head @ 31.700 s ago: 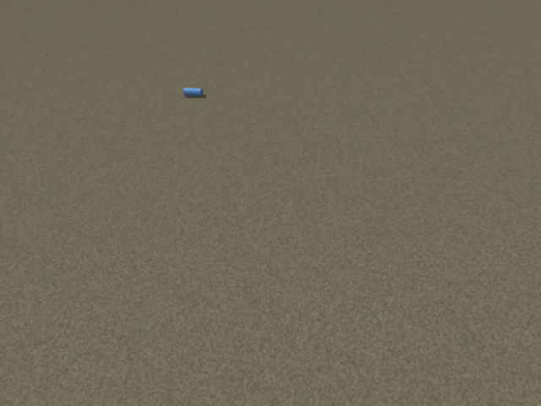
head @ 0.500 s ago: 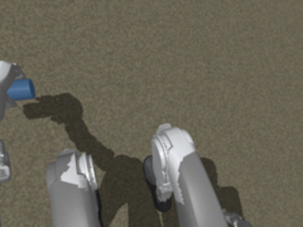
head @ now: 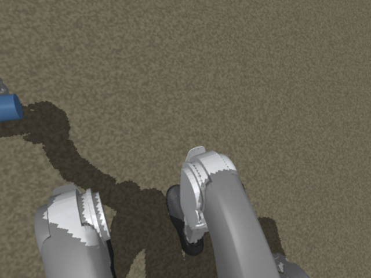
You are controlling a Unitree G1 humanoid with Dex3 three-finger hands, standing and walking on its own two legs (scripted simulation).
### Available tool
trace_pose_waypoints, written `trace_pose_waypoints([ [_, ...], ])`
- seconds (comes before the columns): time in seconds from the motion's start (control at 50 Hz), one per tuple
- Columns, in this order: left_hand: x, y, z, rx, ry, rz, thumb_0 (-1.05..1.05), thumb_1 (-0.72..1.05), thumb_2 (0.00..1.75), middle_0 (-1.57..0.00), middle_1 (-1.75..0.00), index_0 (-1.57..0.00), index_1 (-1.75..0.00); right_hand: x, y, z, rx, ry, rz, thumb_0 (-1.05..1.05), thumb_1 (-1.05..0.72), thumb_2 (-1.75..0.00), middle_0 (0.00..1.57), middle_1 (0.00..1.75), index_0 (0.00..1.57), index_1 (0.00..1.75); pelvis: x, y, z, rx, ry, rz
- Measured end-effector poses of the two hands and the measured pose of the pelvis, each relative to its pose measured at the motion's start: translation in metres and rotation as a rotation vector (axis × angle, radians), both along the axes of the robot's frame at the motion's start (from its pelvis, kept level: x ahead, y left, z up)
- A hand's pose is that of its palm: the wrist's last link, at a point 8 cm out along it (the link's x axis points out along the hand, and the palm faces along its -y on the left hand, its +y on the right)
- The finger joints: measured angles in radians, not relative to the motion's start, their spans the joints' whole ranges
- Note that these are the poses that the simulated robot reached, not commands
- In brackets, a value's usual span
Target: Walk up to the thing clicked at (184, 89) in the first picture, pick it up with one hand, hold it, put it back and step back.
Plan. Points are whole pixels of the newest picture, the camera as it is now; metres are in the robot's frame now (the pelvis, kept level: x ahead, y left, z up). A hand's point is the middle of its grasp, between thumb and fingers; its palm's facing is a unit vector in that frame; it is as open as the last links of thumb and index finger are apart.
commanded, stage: rest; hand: left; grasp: from above
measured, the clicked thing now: out of the picture +0.49 +0.30 -0.24
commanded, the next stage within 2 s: open in 0.88 s
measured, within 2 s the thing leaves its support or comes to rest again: rests again in 1.28 s
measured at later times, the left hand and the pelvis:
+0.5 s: hand out of the picture +0.49 +0.28 -0.25, palm faces -0.48 -0.08 -0.88, open 8.0 cm; pelvis +0.00 +0.00 -0.01, yaw -3 degrees
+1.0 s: hand out of the picture +0.49 +0.28 -0.26, palm faces -0.47 -0.09 -0.88, open 8.1 cm; pelvis -0.01 +0.00 -0.01, yaw -4 degrees
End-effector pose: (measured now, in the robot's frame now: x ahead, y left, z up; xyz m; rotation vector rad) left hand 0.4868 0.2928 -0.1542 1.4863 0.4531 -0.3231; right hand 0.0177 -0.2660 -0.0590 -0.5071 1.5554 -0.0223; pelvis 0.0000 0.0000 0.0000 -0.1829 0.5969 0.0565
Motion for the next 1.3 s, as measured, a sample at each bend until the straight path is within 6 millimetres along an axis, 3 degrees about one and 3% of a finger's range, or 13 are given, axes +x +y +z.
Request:
trace_pose_waypoints([
  [0.78,0.008,-0.006,-0.051,-0.010,0.002,0.019,0.00,0.33,0.11,-0.91,-0.21,-0.94,-0.18,-0.006,0.011,0.015,0.000,0.004,0.117,0.00,-0.90,-0.89,0.20,0.30,0.20,0.30,-0.004,0.005,-0.013,-0.057,-0.065,-0.032],
  [1.04,0.009,-0.007,-0.053,-0.015,0.001,0.017,0.00,0.32,0.14,-0.89,-0.25,-0.92,-0.22,-0.003,0.011,0.017,0.008,-0.005,0.143,0.00,-0.90,-0.89,0.20,0.30,0.20,0.30,-0.005,0.005,-0.012,-0.064,-0.078,-0.040],
  [1.3,0.015,-0.002,-0.037,0.003,-0.030,0.036,0.00,0.23,0.35,-0.71,-0.42,-0.74,-0.39,-0.001,0.013,0.015,0.026,-0.033,0.153,0.00,-0.90,-0.89,0.20,0.30,0.20,0.30,-0.008,0.005,-0.012,-0.066,-0.085,-0.042],
])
